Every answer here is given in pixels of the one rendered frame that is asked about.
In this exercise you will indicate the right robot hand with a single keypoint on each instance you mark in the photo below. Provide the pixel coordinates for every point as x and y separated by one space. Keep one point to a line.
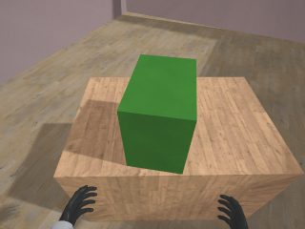
237 218

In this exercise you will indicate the pedestal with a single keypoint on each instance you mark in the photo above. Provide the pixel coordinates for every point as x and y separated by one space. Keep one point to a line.
236 151

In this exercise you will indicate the left robot hand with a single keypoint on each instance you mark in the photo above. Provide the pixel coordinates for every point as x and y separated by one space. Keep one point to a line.
73 209

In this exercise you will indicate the carton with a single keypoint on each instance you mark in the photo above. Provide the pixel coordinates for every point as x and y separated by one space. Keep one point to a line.
157 114

